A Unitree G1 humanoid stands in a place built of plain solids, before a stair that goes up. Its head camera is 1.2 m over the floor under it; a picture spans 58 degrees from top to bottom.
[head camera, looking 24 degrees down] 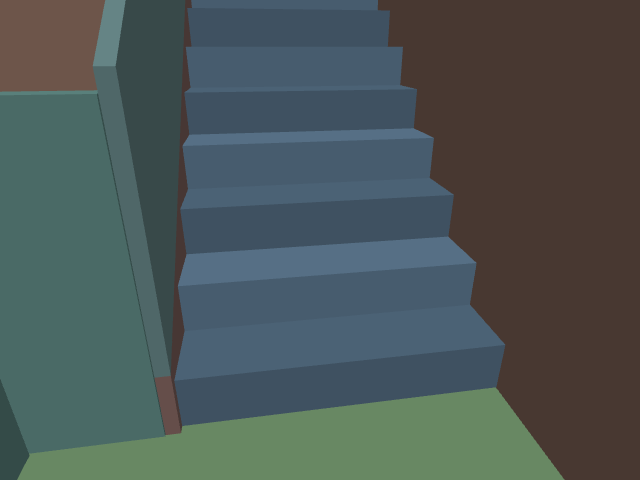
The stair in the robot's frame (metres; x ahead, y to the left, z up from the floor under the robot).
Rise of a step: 0.20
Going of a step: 0.27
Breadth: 1.18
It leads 9 degrees to the left of straight ahead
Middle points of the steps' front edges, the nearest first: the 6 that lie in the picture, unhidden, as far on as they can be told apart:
1.20 -0.10 0.20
1.47 -0.06 0.40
1.74 -0.01 0.60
2.01 0.03 0.80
2.28 0.07 1.00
2.55 0.12 1.20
